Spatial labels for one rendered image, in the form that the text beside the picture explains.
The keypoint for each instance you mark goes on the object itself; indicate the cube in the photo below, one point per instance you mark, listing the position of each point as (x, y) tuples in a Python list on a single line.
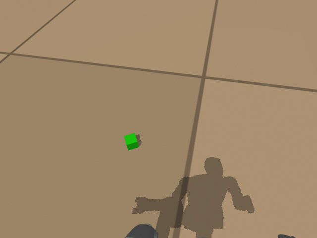
[(131, 141)]

